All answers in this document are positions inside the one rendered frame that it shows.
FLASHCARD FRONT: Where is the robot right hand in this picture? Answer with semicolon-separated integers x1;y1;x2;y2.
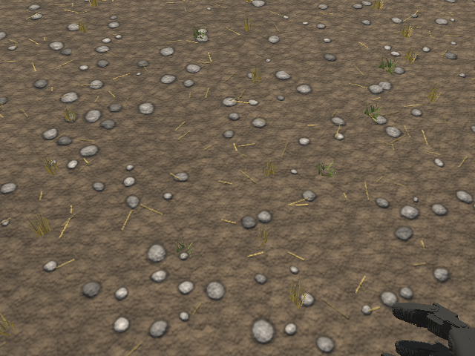
381;303;475;356

